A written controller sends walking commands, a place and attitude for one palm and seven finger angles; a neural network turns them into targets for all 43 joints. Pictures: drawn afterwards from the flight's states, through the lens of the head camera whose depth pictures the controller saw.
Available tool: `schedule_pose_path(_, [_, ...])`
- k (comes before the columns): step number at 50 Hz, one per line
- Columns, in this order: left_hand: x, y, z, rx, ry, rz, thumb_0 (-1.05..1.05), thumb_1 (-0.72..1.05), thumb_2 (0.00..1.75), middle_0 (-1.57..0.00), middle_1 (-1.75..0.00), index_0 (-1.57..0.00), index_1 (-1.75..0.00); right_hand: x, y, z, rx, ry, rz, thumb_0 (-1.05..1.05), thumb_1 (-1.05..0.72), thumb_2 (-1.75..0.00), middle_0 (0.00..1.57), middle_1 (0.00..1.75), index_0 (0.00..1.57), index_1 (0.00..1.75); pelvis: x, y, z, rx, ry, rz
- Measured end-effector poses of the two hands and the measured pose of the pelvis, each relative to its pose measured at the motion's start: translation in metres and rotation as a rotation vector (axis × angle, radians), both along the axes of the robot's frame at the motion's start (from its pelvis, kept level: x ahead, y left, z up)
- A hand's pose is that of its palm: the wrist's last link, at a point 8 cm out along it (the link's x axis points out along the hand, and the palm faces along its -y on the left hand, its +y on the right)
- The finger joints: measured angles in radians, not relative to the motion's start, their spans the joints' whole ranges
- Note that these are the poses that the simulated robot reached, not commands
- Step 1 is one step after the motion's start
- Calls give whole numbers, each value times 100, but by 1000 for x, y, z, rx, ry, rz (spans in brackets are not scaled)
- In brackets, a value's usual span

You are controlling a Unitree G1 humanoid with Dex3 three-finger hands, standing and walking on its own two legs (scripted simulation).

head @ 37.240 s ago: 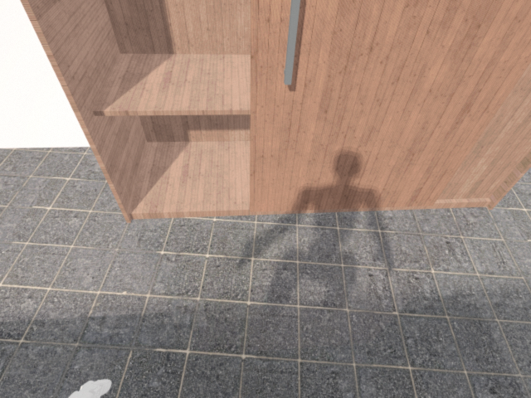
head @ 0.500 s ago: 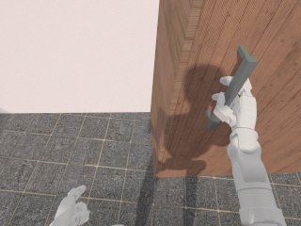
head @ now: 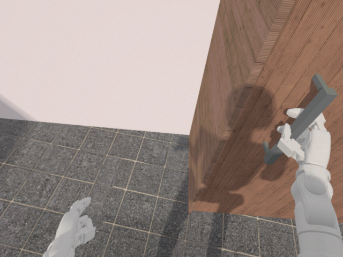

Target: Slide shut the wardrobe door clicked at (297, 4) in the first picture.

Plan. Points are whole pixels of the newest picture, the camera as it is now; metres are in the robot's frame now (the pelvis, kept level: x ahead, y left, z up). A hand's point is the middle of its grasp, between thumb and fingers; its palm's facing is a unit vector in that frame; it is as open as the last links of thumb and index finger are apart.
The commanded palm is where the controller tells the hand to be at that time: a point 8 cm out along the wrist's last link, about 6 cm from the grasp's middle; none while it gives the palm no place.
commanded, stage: stop walking and hold the door there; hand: right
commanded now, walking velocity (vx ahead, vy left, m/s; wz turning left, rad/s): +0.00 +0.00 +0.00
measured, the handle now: (289, 126) +0.41 -0.25 +0.10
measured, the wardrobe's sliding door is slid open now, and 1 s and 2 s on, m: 0.00 0.00 0.00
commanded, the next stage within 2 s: loosen the grip on the handle in 0.62 s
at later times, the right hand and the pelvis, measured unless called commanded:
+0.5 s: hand (286, 142) +0.35 -0.22 +0.11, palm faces +0.20 +0.96 -0.17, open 5.8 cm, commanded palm +0.32 -0.25 +0.11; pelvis -0.02 -0.06 +0.00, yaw +2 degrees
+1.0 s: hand (288, 140) +0.35 -0.22 +0.12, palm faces +0.25 +0.96 -0.15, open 10.1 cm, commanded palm +0.31 -0.26 +0.12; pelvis -0.03 -0.03 -0.01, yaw -3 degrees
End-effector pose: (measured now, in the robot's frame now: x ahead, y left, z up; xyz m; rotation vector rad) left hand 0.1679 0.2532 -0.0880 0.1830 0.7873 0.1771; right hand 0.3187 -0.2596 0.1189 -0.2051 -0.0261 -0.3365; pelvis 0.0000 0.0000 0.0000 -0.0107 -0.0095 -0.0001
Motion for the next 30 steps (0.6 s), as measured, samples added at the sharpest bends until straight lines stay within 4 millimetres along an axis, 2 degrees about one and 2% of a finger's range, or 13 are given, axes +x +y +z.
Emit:
schedule_pose_path(6, [-25, -11, 2, 11, 17, 34, 1, 91, 90, -19, -30, -19, -30, 0, -2, 1, 6, 14, 38, -3, -74, -81, 40, 130, 28, 139, -9, -15, 1, 9, -5, 10])
schedule_pose_path(13, [-60, -40, -7, -6, 86, 54, 1, 91, 90, -20, -30, -20, -30, 0, -6, 1, 16, 18, 86, -3, -75, -79, 39, 131, 29, 139, -15, -35, 2, 9, -5, 23])
schedule_pose_path(18, [-77, -61, -15, -24, 134, 58, 1, 91, 90, -20, -30, -20, -30, 1, -8, 1, 20, 14, 116, -3, -75, -78, 39, 133, 30, 139, -16, -48, 2, 8, -4, 28])
schedule_pose_path(23, [-82, -78, -21, -37, 157, 50, 1, 91, 90, -20, -30, -20, -30, 1, -10, 0, 23, 8, 135, -3, -74, -78, 39, 134, 30, 139, -16, -58, 1, 8, -4, 30])
schedule_pose_path(30, [-70, -89, -21, -43, 142, 32, 1, 91, 90, -20, -30, -20, -30, 2, -11, 0, 24, 2, 153, -3, -74, -78, 40, 136, 30, 139, -15, -66, 1, 7, -3, 30])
